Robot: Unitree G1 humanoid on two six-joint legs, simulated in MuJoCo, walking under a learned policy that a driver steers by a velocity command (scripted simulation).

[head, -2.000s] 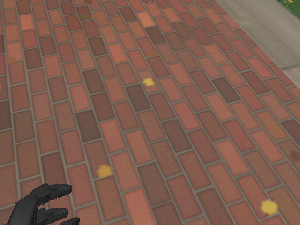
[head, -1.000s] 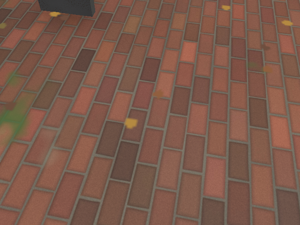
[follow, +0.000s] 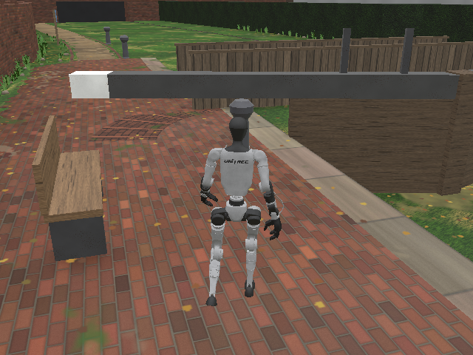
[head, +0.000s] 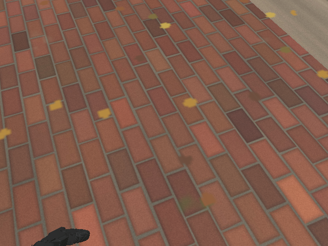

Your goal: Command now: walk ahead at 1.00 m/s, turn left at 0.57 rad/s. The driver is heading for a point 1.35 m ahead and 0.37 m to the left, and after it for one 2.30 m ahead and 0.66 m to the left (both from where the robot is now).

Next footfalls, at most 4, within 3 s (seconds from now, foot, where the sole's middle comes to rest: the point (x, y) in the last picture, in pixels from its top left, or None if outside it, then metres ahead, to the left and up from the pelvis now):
0.36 left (134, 234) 0.52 0.11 -0.76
0.78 right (119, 142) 0.97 0.16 -0.76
1.20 left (47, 116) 1.18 0.54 -0.76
1.62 right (79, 58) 1.64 0.40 -0.76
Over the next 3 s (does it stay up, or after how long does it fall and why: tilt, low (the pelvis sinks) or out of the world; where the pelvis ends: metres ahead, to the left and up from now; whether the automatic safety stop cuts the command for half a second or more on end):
stays up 2.45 0.66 0.01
